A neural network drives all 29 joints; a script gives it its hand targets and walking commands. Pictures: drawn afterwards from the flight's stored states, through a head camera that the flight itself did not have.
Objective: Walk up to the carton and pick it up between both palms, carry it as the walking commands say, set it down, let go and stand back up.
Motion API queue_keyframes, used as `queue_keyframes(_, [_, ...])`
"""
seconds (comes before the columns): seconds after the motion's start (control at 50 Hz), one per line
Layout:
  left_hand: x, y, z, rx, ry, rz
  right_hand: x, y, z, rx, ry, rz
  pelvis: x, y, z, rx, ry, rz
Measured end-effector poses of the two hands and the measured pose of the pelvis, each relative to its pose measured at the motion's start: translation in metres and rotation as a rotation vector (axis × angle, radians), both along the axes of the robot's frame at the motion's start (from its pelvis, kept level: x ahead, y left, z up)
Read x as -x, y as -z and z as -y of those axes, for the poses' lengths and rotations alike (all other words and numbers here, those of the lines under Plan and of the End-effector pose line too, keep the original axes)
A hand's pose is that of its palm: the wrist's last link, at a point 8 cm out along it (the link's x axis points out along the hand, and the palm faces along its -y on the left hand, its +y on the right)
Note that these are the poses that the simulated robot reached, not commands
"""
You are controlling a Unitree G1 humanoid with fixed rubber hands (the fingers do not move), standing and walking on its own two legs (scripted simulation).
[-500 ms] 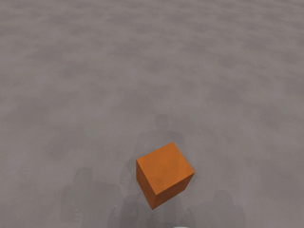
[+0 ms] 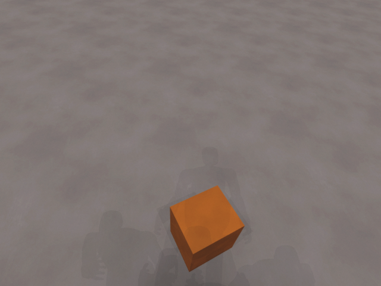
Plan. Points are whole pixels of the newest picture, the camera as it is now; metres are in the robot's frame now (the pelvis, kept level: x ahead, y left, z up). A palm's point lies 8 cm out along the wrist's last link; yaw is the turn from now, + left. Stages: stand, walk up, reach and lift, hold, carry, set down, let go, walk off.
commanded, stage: walk up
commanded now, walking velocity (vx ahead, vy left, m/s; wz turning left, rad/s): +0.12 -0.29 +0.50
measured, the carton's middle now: (203, 228) +0.47 -0.10 -0.62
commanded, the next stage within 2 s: stand in 1.56 s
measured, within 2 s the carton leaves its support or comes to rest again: neither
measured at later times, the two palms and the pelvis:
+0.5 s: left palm out of the picture +0.01 +0.11 -0.14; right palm out of the picture +0.12 -0.34 -0.14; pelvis +0.03 -0.12 -0.01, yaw +15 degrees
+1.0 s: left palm out of the picture +0.08 +0.01 -0.13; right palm (373, 280) +0.16 -0.46 -0.15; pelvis +0.08 -0.23 -0.01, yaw +18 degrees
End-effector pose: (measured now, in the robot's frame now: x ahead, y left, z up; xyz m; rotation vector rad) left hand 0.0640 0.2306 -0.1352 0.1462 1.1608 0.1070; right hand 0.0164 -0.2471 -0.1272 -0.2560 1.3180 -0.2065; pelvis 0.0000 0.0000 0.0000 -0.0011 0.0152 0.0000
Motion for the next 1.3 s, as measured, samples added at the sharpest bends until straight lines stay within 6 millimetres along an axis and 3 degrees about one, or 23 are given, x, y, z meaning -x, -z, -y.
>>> queue_keyframes(0.12, [0.001, 0.005, 0.030, 0.011, 0.019, -0.052, 0.035, 0.002, 0.032, 0.014, 0.034, -0.113, -0.005, 0.003, 0.030, -0.016, -0.013, -0.004])
queue_keyframes(0.24, [0.001, 0.003, 0.072, -0.028, 0.010, -0.113, 0.041, 0.020, 0.069, -0.042, 0.026, -0.199, -0.014, 0.009, 0.075, -0.026, -0.032, -0.005])
queue_keyframes(0.32, [0.017, -0.010, 0.088, -0.041, -0.084, -0.128, 0.016, 0.023, 0.081, -0.080, -0.059, -0.220, -0.019, 0.003, 0.093, -0.021, -0.096, -0.008])
queue_keyframes(0.4, [0.035, -0.013, 0.097, -0.052, -0.195, -0.127, -0.031, 0.023, 0.090, -0.087, -0.173, -0.179, -0.026, 0.001, 0.106, 0.001, -0.166, -0.007])
queue_keyframes(0.54, [0.060, 0.017, 0.125, 0.028, -0.345, -0.116, -0.135, 0.014, 0.089, -0.030, -0.361, 0.008, -0.032, 0.013, 0.122, 0.057, -0.292, -0.015])
queue_keyframes(0.62, [0.056, 0.033, 0.141, 0.081, -0.372, -0.112, -0.169, 0.000, 0.096, 0.023, -0.420, 0.093, -0.040, 0.017, 0.131, 0.050, -0.306, -0.011])
queue_keyframes(0.68, [0.042, 0.032, 0.152, 0.093, -0.345, -0.104, -0.176, -0.014, 0.115, 0.064, -0.395, 0.116, -0.047, 0.011, 0.142, 0.042, -0.300, -0.017])
queue_keyframes(0.76, [0.020, 0.027, 0.162, 0.084, -0.274, -0.104, -0.169, -0.018, 0.142, 0.068, -0.334, 0.117, -0.056, 0.008, 0.160, 0.037, -0.285, -0.016])
queue_keyframes(0.88, [-0.017, 0.017, 0.188, 0.025, -0.196, -0.106, -0.144, 0.008, 0.187, 0.016, -0.243, 0.023, -0.072, 0.012, 0.198, 0.009, -0.269, -0.037])
queue_keyframes(0.94, [-0.026, 0.005, 0.205, -0.013, -0.207, -0.097, -0.137, 0.023, 0.204, -0.027, -0.239, -0.048, -0.080, 0.012, 0.218, -0.001, -0.293, -0.025])
queue_keyframes(1.0, [-0.019, -0.008, 0.216, -0.039, -0.253, -0.092, -0.141, 0.027, 0.209, -0.070, -0.269, -0.093, -0.083, 0.006, 0.230, -0.014, -0.313, -0.014])
queue_keyframes(1.08, [-0.006, -0.016, 0.222, -0.076, -0.333, -0.085, -0.160, 0.029, 0.208, -0.108, -0.338, -0.091, -0.086, 0.003, 0.240, -0.001, -0.363, -0.010])
queue_keyframes(1.22, [0.030, -0.002, 0.237, -0.048, -0.461, -0.062, -0.208, 0.021, 0.193, -0.098, -0.475, 0.000, -0.077, 0.008, 0.247, 0.033, -0.434, -0.001])
queue_keyframes(1.3, [0.043, 0.011, 0.242, 0.000, -0.493, -0.040, -0.220, 0.008, 0.183, -0.074, -0.525, 0.063, -0.067, 0.009, 0.245, 0.035, -0.447, 0.013])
